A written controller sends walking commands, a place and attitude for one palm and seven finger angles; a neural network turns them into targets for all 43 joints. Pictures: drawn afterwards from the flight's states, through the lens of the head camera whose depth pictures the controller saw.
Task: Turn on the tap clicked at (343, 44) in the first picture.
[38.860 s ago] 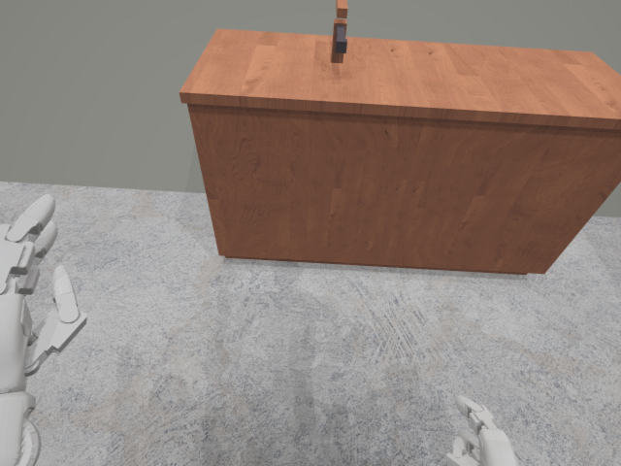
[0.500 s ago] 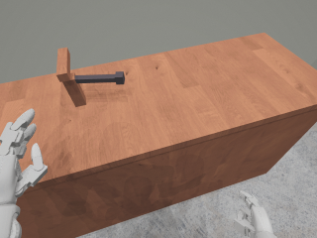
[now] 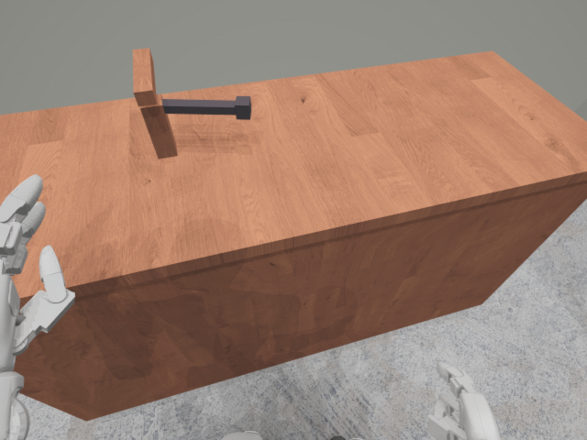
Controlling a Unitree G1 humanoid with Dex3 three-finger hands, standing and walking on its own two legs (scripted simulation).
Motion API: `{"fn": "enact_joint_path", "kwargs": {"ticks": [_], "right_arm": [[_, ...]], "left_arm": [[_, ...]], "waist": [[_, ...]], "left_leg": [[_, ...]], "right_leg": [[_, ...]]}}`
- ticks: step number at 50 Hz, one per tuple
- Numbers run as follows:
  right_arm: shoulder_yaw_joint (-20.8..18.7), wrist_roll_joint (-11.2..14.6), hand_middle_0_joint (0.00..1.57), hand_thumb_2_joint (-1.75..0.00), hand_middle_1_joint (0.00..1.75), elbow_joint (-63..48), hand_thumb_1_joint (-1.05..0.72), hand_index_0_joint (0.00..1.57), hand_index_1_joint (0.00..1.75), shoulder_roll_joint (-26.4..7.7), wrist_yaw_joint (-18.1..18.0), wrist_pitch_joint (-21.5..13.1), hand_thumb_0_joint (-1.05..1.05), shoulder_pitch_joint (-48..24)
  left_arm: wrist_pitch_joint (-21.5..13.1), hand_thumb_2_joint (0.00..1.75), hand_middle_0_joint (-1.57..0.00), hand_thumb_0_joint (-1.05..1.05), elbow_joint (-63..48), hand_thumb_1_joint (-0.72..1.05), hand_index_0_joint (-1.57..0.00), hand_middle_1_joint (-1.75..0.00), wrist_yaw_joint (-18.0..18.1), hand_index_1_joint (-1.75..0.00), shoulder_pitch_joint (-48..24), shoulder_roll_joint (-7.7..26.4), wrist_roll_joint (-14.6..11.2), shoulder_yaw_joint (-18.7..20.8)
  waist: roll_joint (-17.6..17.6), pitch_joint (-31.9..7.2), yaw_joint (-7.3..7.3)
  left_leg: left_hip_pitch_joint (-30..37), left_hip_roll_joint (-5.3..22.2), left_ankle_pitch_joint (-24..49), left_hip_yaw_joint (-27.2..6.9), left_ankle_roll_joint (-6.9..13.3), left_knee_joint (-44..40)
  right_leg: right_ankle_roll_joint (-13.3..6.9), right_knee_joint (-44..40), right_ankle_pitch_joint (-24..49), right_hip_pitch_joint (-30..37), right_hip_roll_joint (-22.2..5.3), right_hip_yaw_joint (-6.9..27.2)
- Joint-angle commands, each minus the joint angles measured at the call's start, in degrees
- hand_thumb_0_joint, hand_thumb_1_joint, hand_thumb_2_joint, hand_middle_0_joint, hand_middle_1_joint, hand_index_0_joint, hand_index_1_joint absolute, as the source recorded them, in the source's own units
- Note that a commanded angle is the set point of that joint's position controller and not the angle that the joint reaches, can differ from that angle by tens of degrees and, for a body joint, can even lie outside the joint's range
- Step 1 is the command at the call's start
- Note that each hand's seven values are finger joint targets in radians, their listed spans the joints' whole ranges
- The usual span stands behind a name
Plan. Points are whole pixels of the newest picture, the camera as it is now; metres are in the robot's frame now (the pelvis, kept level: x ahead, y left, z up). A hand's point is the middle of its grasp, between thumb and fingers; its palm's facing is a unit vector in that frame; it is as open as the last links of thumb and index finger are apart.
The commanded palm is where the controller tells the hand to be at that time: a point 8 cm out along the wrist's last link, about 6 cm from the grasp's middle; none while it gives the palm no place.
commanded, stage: step back with the hand held close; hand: left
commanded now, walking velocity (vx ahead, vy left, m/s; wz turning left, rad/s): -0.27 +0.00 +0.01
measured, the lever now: (243, 107) +0.60 +0.14 +0.12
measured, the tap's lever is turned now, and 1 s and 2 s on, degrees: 74 74 74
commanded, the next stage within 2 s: stop stepping back and stand still in 0.78 s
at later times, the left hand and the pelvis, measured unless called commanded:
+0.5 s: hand (9, 350) +0.16 +0.25 +0.18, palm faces +0.44 -0.80 -0.41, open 7.4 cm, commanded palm +0.10 +0.29 +0.19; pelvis -0.04 +0.00 +0.00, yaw +3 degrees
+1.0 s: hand out of the picture +0.07 +0.20 +0.16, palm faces +0.30 -0.85 -0.44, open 7.4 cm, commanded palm +0.01 +0.24 +0.19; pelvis -0.15 -0.03 +0.01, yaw +0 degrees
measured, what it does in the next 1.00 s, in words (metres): walks backwards: right foot, then left foot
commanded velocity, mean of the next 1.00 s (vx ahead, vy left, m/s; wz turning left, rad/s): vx -0.31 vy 0.00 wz -0.02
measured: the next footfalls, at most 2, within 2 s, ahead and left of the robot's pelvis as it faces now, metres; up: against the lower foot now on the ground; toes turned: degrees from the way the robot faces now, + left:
right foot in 0.66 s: -0.07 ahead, -0.14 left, +0.00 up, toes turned +2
left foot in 0.90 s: -0.10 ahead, +0.08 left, +0.00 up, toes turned +1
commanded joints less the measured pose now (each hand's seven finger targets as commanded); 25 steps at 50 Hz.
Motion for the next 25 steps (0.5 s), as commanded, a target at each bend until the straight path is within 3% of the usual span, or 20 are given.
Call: {"fn": "enact_joint_path", "kwargs": {"ticks": [1,2,4,7,8,10,11,12,13,14,15,16,17,18,19,20,21,22,23,25], "right_arm": [[-3.26,-0.18,0.2,-0.9,0.3,-9.42,-0.9,0.2,0.3,-8.09,-0.67,-3.85,0.0,-5.52],[-3.45,-0.4,0.2,-0.9,0.3,-9.46,-0.9,0.2,0.3,-8.56,-0.77,-3.93,0.0,-5.91],[-3.51,-0.19,0.2,-0.9,0.3,-9.34,-0.9,0.2,0.3,-8.05,-0.54,-3.77,0.0,-5.85],[-3.98,-0.37,0.2,-0.9,0.3,-9.21,-0.9,0.2,0.3,-7.62,-0.4,-3.83,0.0,-5.66],[-3.65,-0.3,0.2,-0.9,0.3,-8.94,-0.9,0.2,0.3,-6.87,-0.3,-3.9,0.0,-5.55],[-3.75,-0.85,0.2,-0.9,0.3,-8.49,-0.9,0.2,0.3,-6.81,0.04,-3.58,0.0,-5.07],[-3.82,-0.63,0.2,-0.9,0.3,-7.58,-0.9,0.2,0.3,-6.73,0.38,-3.33,0.0,-4.46],[-4.1,-0.59,0.2,-0.9,0.3,-6.36,-0.9,0.2,0.3,-6.2,0.71,-3.09,0.0,-3.57],[-3.58,-0.52,0.2,-0.9,0.3,-5.46,-0.9,0.2,0.3,-4.86,1.09,-2.97,0.0,-3.33],[-3.32,-0.59,0.2,-0.9,0.3,-5.73,-0.9,0.2,0.3,-4.91,1.29,-3.05,0.0,-3.67],[-3.2,-0.54,0.2,-0.9,0.3,-6.18,-0.9,0.2,0.3,-4.93,1.2,-3.2,0.0,-4.08],[-3.13,-0.55,0.2,-0.9,0.3,-6.43,-0.9,0.2,0.3,-4.95,1.0,-3.12,0.0,-4.41],[-3.39,-0.66,0.2,-0.9,0.3,-6.68,-0.9,0.2,0.3,-5.8,0.54,-3.01,0.0,-5.47],[-3.5,-0.75,0.2,-0.9,0.3,-6.95,-0.9,0.2,0.3,-6.78,-0.02,-3.13,0.0,-5.4],[-3.57,-1.07,0.2,-0.9,0.3,-7.27,-0.9,0.2,0.3,-7.23,-0.44,-3.66,0.0,-5.9],[-3.8,-1.32,0.2,-0.9,0.3,-6.89,-0.9,0.2,0.3,-5.62,-0.54,-4.65,0.0,-5.33],[-4.3,-1.56,0.2,-0.9,0.3,-6.17,-0.9,0.2,0.3,-5.97,-0.27,-5.66,0.0,-4.74],[-4.67,-1.97,0.2,-0.9,0.3,-6.0,-0.9,0.2,0.3,-5.84,-0.27,-5.89,0.0,-4.03],[-4.74,-1.97,0.2,-0.9,0.3,-5.12,-0.9,0.2,0.3,-5.59,-0.15,-6.18,0.0,-3.89],[-4.69,-1.32,0.2,-0.9,0.3,-4.15,-0.9,0.2,0.3,-5.65,0.31,-7.1,0.0,-3.95]], "left_arm": [[-4.55,0.9,-0.2,0.0,-12.65,0.9,-0.2,-0.3,1.71,-0.3,-2.91,9.47,0.52,8.22],[-4.62,0.9,-0.2,0.0,-12.21,0.9,-0.2,-0.3,1.65,-0.3,-2.54,9.93,0.94,9.11],[-4.66,0.9,-0.2,0.0,-11.42,0.9,-0.2,-0.3,1.4,-0.3,-3.1,8.59,1.38,8.37],[-4.84,0.9,-0.2,0.0,-12.38,0.9,-0.2,-0.3,0.9,-0.3,-2.49,10.01,1.06,9.45],[-5.07,0.9,-0.2,0.0,-11.83,0.9,-0.2,-0.3,0.74,-0.3,-1.54,9.01,0.71,8.53],[-5.16,0.9,-0.2,0.0,-12.53,0.9,-0.2,-0.3,0.69,-0.3,-1.73,9.49,0.58,8.63],[-5.04,0.9,-0.2,0.0,-12.17,0.9,-0.2,-0.3,0.84,-0.3,-2.29,8.98,0.42,7.8],[-4.6,0.9,-0.2,0.0,-13.98,0.9,-0.2,-0.3,1.18,-0.3,-3.6,9.65,0.04,7.55],[-4.37,0.9,-0.2,0.0,-14.82,0.9,-0.2,-0.3,1.31,-0.3,-3.85,9.24,-0.35,6.38],[-4.39,0.9,-0.2,0.0,-15.82,0.9,-0.2,-0.3,1.32,-0.3,-4.21,9.52,-0.41,6.22],[-4.46,0.9,-0.2,0.0,-15.84,0.9,-0.2,-0.3,1.38,-0.3,-3.76,10.41,-0.31,7.09],[-4.59,0.9,-0.2,0.0,-15.62,0.9,-0.2,-0.3,1.47,-0.3,-2.68,11.08,-0.4,8.1],[-4.64,0.9,-0.2,0.0,-16.66,0.9,-0.2,-0.3,1.66,-0.3,-2.59,12.19,-0.44,9.03],[-5.13,0.9,-0.2,0.0,-17.13,0.9,-0.2,-0.3,1.68,-0.3,-1.69,10.85,-0.39,8.82],[-5.51,0.9,-0.2,0.0,-17.54,0.9,-0.2,-0.3,1.86,-0.3,-1.19,10.12,0.08,9.23],[-5.49,0.9,-0.2,0.0,-17.26,0.9,-0.2,-0.3,1.98,-0.3,-2.01,10.36,-0.01,9.93],[-5.84,0.9,-0.2,0.0,-16.83,0.9,-0.2,-0.3,1.79,-0.3,-1.86,10.91,-0.02,11.04],[-5.57,0.9,-0.2,0.0,-17.74,0.9,-0.2,-0.3,1.89,-0.3,-2.68,11.32,-0.33,11.37],[-4.94,0.9,-0.2,0.0,-16.38,0.9,-0.2,-0.3,1.73,-0.3,-2.27,10.12,-0.89,10.57],[-3.98,0.9,-0.2,0.0,-14.91,0.9,-0.2,-0.3,1.24,-0.3,-2.05,7.75,-1.57,7.95]], "waist": [[7.55,-8.56,-0.31],[10.07,-7.8,-0.27],[8.69,-7.05,-0.07],[4.19,-8.9,-0.3],[2.07,-7.84,-0.55],[-2.67,-7.11,-0.84],[-5.16,-6.41,-1.08],[-8.28,-7.85,-1.37],[-11.02,-9.94,-1.75],[-11.02,-11.6,-2.07],[-11.1,-12.66,-2.09],[-8.9,-12.57,-2.01],[-2.23,-11.48,-1.71],[5.64,-10.15,-1.53],[15.31,-10.86,-1.25],[16.71,-12.27,-1.23],[15.61,-13.19,-1.2],[13.71,-11.95,-1.35],[9.99,-10.87,-1.24],[8.53,-12.71,-0.15]], "left_leg": [[-13.89,10.33,-27.19,-13.02,2.63,-16.54],[-18.33,11.42,-30.51,-14.55,3.42,-19.11],[-21.74,12.7,-30.69,-15.35,3.97,-19.47],[-15.18,10.05,-24.71,-12.09,2.64,-13.21],[-12.76,8.54,-22.31,-10.84,2.12,-10.08],[-11.49,6.31,-24.69,-8.32,0.88,-3.3],[-8.42,4.7,-25.41,-7.1,0.02,3.85],[-2.76,3.1,-20.05,-5.3,-1.65,10.3],[3.03,2.09,-14.96,-3.75,-2.54,15.48],[5.4,2.32,-12.23,-3.85,-2.58,15.58],[5.94,2.7,-10.51,-3.8,-2.27,11.71],[6.25,3.17,-9.07,-3.78,-2.01,5.76],[4.43,5.13,-8.56,-6.6,-0.97,-2.51],[2.1,10.05,-7.71,-13.65,1.39,-9.49],[-3.7,16.98,-5.85,-19.32,4.11,-15.83],[-4.21,20.43,-2.6,-20.55,5.66,-18.9],[-8.93,22.9,-13.92,-21.29,6.98,-22.5],[-6.16,22.02,-9.16,-21.98,7.55,-20.62],[-0.05,20.74,0.83,-18.48,7.04,-17.23],[11.51,17.76,14.65,-12.18,4.83,-13.57]], "right_leg": [[0.15,2.43,-12.09,16.18,-1.84,6.57],[0.48,5.6,-11.2,19.35,-0.51,5.85],[0.74,10.21,-6.92,21.57,0.68,4.93],[-0.28,5.65,-3.59,16.58,-1.29,7.81],[-1.06,2.63,-2.58,12.54,-2.91,10.2],[-3.16,-3.94,-11.54,6.82,-7.36,17.21],[-5.17,-8.78,-19.69,0.62,-10.87,21.36],[-7.98,-12.85,-20.12,-3.29,-15.18,24.65],[-9.4,-14.35,-16.45,-5.55,-18.35,24.47],[-9.41,-12.51,-9.5,-4.83,-18.5,21.58],[-8.17,-9.9,-4.52,-3.01,-17.16,18.49],[-6.49,-7.12,-3.76,-2.25,-15.01,15.99],[-4.5,-2.88,-4.98,-1.48,-11.32,13.6],[-1.78,4.34,-7.28,-2.3,-5.23,9.72],[0.8,15.95,-7.51,2.56,0.55,4.56],[1.13,26.36,-16.82,2.24,2.62,5.15],[1.15,36.75,-18.37,5.6,3.36,7.49],[0.91,37.96,-19.19,0.9,3.16,8.48],[0.7,35.22,-20.03,-3.83,2.37,8.49],[1.35,24.93,-20.98,-5.92,2.05,5.37]]}}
